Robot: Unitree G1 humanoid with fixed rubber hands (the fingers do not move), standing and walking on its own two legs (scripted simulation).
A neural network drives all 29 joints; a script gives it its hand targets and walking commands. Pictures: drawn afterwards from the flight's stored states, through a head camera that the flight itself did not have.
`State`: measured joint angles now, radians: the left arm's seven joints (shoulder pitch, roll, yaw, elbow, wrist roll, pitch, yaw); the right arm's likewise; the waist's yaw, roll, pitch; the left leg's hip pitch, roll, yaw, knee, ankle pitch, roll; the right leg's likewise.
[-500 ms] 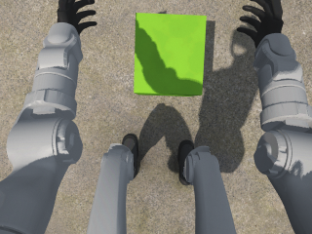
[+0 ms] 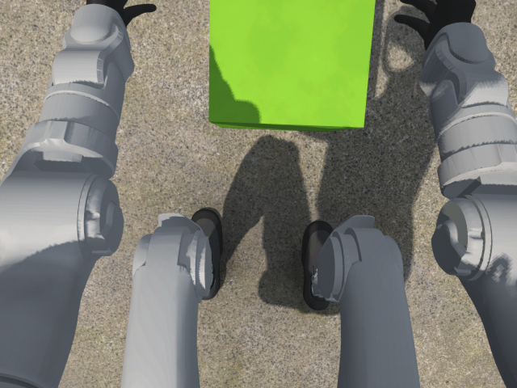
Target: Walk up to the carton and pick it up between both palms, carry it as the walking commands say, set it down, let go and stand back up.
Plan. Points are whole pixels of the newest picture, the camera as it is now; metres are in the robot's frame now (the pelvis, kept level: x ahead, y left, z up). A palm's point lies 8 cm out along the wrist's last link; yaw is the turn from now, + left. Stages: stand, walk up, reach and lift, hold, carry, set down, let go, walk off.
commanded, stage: reach and lift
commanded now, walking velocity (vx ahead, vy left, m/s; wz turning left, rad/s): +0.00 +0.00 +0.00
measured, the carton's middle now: (283, 53) +0.56 -0.01 -0.33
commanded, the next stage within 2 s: none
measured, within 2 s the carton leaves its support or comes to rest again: leaves its support in 2.00 s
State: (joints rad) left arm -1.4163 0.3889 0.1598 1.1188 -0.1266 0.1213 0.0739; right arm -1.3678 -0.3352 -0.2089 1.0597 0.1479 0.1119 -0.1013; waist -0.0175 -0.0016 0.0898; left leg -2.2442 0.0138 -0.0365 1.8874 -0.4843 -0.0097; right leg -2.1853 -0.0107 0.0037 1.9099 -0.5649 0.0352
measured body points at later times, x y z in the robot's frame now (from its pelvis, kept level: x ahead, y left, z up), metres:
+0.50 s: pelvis -0.01 +0.00 -0.08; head +0.39 +0.01 +0.12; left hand +0.55 +0.20 -0.30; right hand +0.55 -0.18 -0.30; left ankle +0.11 +0.13 -0.41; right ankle +0.09 -0.13 -0.41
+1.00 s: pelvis -0.02 +0.00 -0.07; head +0.37 +0.01 +0.14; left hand +0.56 +0.19 -0.27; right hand +0.55 -0.17 -0.27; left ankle +0.11 +0.13 -0.41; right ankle +0.09 -0.13 -0.41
